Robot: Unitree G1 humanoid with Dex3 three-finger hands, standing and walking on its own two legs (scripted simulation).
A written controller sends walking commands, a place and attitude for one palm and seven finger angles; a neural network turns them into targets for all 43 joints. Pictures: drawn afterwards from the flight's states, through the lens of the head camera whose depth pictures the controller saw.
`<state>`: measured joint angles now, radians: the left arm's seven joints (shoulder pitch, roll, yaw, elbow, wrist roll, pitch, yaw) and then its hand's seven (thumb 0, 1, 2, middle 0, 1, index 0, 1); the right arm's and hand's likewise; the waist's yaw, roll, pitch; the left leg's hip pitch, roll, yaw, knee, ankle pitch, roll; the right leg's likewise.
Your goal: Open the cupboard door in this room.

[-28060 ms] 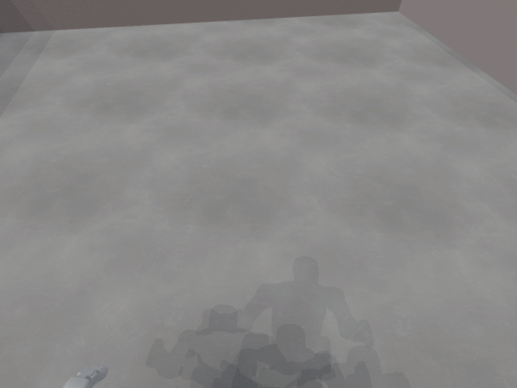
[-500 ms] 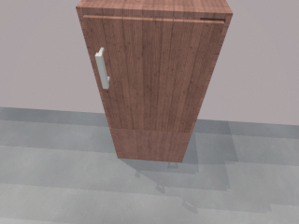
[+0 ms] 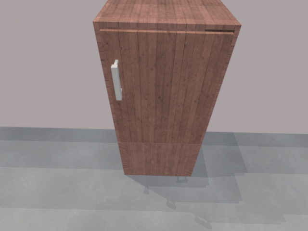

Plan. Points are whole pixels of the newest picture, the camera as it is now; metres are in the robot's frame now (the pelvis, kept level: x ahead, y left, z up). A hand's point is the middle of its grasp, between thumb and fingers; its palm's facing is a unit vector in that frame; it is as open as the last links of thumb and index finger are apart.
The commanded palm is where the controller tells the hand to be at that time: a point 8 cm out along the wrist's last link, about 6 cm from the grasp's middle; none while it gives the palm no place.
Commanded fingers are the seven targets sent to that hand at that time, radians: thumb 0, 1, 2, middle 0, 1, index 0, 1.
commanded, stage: look again from close up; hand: left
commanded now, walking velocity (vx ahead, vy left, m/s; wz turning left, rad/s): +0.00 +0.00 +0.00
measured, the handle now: (117, 80) +0.60 +0.18 +0.07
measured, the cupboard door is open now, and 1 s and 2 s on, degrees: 0 0 0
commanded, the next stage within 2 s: shuffle to correct the standing spot in 0.08 s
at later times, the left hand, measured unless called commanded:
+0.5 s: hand out of the picture +0.00 +0.14 -0.18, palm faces +0.03 -0.99 -0.17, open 7.4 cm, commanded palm none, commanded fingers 0.00 0.90 0.90 -0.20 -0.30 -0.20 -0.30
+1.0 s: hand out of the picture +0.13 +0.16 -0.17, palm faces +0.04 -0.97 -0.26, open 7.4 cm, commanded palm none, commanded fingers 0.00 0.90 0.90 -0.20 -0.30 -0.20 -0.30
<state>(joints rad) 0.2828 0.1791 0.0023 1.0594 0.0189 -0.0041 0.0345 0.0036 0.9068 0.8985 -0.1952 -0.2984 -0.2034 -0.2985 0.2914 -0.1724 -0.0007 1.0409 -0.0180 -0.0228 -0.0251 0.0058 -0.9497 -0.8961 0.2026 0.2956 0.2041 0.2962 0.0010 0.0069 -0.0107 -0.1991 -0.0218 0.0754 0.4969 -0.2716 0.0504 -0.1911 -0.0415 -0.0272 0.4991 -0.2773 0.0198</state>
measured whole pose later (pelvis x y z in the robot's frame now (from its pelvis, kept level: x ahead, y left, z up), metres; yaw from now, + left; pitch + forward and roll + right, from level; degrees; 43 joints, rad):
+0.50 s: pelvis +0.03 -0.03 -0.01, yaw +0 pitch +1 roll +0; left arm 0.38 0.13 0.00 1.10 0.02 -0.02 0.01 0.00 0.91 0.90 -0.19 -0.30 -0.20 -0.30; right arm 0.35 -0.15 -0.01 1.09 -0.02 -0.01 -0.01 0.00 -0.91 -0.90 0.20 0.30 0.20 0.30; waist 0.00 0.01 0.00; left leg -0.24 0.02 0.06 0.58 -0.36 0.03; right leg -0.22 -0.01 -0.04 0.56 -0.36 -0.02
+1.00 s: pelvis +0.09 -0.04 +0.00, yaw +0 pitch +0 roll +0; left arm 0.20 0.18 0.05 1.00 0.02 0.03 0.04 0.00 0.91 0.90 -0.19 -0.30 -0.20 -0.30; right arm 0.11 -0.16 -0.04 0.98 -0.02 -0.01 -0.04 -0.01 -0.94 -0.90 0.21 0.30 0.21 0.30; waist 0.01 0.02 0.10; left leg -0.24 0.03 0.13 0.51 -0.26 0.04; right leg -0.37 -0.04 -0.04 0.80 -0.43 0.01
